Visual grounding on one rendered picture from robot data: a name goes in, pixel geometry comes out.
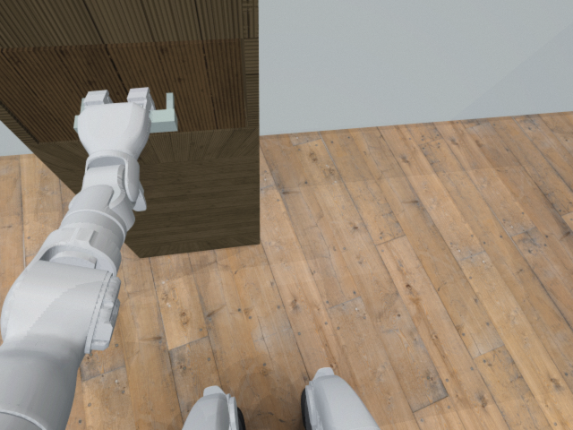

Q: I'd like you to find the robot thigh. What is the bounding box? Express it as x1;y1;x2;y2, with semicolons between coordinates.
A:
305;375;381;430
182;393;239;430

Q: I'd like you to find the robot left hand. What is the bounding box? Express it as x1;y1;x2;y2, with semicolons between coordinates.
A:
77;87;156;211

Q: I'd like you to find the left robot upper arm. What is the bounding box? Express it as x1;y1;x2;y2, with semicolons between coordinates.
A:
0;260;121;430

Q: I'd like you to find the cabinet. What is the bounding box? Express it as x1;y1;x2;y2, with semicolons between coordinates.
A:
0;0;260;258

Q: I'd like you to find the handle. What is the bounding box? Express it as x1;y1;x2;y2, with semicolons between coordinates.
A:
73;92;178;133

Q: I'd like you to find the robot left thigh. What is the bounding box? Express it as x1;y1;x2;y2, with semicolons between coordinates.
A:
182;393;239;430

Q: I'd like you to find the robot right thigh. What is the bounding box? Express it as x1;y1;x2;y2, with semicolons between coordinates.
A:
305;375;381;430

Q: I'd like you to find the drawer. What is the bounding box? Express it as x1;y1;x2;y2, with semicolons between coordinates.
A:
0;39;245;142

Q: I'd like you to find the robot left forearm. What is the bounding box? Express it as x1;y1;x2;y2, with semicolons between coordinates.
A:
0;150;140;342

